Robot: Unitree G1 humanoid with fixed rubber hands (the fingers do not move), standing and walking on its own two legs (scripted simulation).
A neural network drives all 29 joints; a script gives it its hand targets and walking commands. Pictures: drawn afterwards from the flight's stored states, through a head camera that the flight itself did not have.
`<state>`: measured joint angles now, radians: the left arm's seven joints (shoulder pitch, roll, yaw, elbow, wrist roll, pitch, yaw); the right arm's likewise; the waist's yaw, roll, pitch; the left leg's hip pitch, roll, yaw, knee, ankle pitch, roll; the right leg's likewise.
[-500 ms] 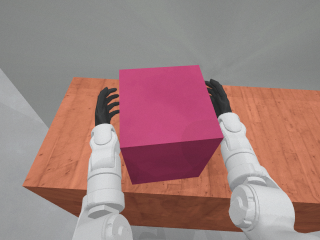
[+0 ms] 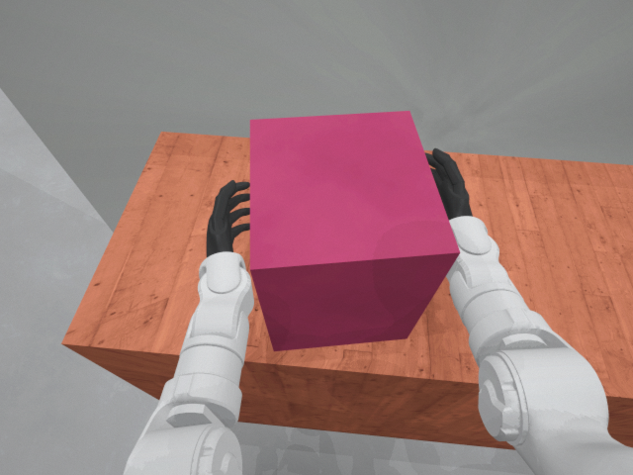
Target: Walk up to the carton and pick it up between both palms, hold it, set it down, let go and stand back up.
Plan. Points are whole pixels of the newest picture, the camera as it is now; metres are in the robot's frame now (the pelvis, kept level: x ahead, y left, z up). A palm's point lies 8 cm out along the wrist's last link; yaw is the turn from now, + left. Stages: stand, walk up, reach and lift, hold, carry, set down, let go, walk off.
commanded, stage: set down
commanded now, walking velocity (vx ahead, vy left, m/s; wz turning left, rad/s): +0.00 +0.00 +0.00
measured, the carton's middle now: (336, 240) +0.42 +0.06 +0.02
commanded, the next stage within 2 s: none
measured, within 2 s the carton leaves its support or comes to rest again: neither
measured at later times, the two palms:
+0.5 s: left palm (219, 260) +0.35 +0.20 +0.05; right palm (463, 218) +0.45 -0.09 +0.07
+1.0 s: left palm (205, 312) +0.28 +0.19 +0.04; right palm (530, 295) +0.38 -0.18 +0.04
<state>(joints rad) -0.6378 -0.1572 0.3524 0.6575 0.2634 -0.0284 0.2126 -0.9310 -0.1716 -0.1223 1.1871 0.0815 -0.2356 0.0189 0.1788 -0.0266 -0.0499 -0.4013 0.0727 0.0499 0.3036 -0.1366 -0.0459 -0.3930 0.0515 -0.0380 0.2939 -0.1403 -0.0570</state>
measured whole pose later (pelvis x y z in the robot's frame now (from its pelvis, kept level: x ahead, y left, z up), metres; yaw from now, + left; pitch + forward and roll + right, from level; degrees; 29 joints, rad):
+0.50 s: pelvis -0.02 +0.00 +0.00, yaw +0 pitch +15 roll +0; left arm -0.65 -0.10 0.25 0.79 0.18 -0.07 0.23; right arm -0.98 -0.26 0.06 1.33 0.27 -0.24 0.03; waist 0.21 -0.03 -0.12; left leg -0.48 0.08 0.05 0.35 -0.13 -0.05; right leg -0.46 0.06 -0.04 0.31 -0.11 -0.06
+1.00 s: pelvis -0.04 +0.00 +0.00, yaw +0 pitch +12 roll -1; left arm -0.38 -0.08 0.14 0.57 0.11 -0.08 0.24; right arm -0.72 -0.38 0.11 1.26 0.38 -0.31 0.16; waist 0.16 -0.01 -0.13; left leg -0.47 0.09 0.05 0.37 -0.11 -0.04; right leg -0.44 0.06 -0.04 0.32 -0.09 -0.06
